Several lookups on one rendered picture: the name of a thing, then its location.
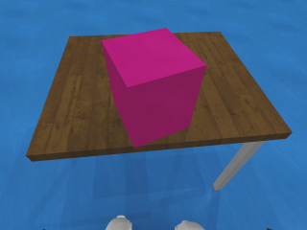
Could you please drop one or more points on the robot left thigh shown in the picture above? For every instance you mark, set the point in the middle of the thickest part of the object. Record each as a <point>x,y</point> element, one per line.
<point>119,224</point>

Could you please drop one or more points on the table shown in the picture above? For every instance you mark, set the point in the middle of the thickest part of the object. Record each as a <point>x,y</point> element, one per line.
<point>80,119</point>

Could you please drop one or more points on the carton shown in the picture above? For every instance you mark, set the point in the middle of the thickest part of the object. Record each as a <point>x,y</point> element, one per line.
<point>155,81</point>

